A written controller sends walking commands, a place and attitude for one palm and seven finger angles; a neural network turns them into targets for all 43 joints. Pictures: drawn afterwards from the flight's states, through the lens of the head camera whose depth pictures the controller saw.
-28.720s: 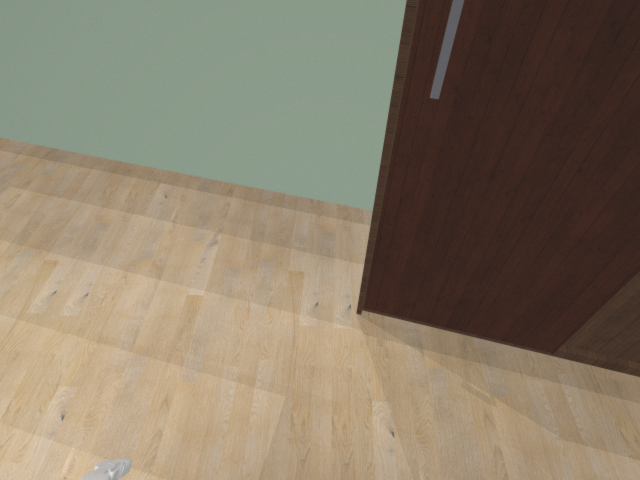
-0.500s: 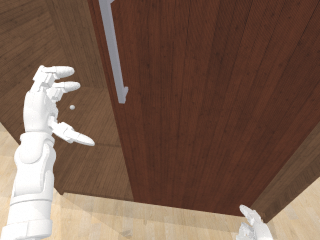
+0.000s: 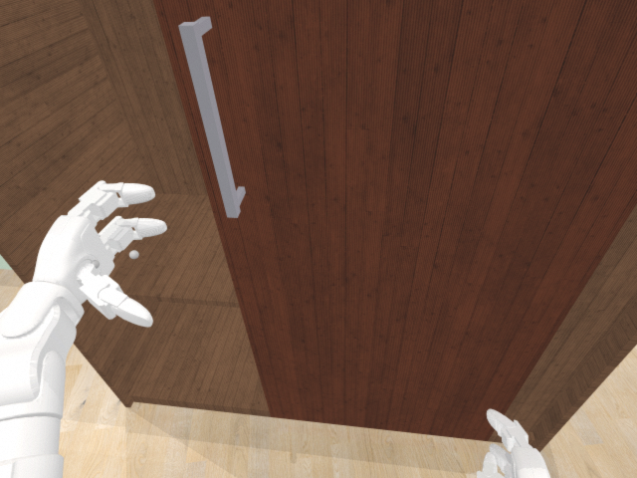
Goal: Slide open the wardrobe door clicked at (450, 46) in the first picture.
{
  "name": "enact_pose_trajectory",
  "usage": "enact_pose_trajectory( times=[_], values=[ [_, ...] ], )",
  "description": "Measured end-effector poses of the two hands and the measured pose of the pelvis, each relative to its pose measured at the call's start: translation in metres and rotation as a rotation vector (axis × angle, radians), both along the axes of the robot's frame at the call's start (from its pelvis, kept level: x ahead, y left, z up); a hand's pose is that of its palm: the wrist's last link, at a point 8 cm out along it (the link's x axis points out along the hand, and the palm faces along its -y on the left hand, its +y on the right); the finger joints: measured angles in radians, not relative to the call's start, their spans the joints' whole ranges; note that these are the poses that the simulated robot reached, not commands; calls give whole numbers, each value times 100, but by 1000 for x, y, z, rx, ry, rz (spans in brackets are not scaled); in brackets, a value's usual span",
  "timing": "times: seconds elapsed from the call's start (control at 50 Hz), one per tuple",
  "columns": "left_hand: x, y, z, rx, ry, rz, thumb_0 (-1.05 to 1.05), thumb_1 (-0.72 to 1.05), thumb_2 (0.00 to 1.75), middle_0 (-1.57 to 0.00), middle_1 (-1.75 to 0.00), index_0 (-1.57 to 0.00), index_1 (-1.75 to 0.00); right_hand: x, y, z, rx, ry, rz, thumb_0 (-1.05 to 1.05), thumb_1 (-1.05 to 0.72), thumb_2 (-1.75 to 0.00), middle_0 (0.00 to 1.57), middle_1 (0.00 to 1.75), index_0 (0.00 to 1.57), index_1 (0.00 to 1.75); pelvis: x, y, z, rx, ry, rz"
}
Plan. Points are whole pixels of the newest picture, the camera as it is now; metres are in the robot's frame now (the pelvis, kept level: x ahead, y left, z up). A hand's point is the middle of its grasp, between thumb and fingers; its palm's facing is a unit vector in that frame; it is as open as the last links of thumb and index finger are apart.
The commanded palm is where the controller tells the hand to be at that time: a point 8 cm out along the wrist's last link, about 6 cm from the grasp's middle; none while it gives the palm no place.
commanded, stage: draw the hand back to the body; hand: left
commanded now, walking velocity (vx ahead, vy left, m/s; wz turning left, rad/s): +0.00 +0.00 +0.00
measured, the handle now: (220, 128) +0.47 +0.18 +0.25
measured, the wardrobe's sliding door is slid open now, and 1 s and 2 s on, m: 0.48 0.48 0.48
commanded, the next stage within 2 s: step back with the hand held close in 1.38 s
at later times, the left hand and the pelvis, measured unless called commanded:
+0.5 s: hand (77, 306) +0.23 +0.27 +0.18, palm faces +0.39 -0.90 -0.22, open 13.6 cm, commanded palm +0.18 +0.30 +0.18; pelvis -0.01 +0.01 +0.00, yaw +0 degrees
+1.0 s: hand (60, 333) +0.21 +0.29 +0.16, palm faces +0.44 -0.82 -0.36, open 8.8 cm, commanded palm +0.16 +0.32 +0.17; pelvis +0.02 +0.02 +0.01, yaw -1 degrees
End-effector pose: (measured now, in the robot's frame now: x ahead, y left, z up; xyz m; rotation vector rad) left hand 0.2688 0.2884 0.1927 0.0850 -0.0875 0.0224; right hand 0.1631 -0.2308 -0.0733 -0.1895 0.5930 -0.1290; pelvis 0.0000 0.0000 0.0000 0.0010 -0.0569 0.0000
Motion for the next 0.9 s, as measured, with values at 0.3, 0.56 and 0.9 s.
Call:
enact_pose_trajectory(
  times=[0.3,0.56,0.9],
  values=[
    [-63,23,-23,-57,26,65,-1,-54,21,-25,-114,-25,-113,35,19,33,-24,-149,100,1,-90,-90,20,30,20,30,-2,7,-1,-8,-37,15],
    [-87,26,-12,202,-141,388,-1,-20,37,-24,-94,-24,-94,16,48,11,-13,-13,144,1,-90,-90,21,30,21,30,-6,18,4,-6,-32,2],
    [-94,33,-18,303,-92,416,0,40,66,-22,-59,-23,-58,17,30,4,-36,60,62,1,-90,-90,21,30,21,30,15,24,7,-5,-33,-14]
  ],
)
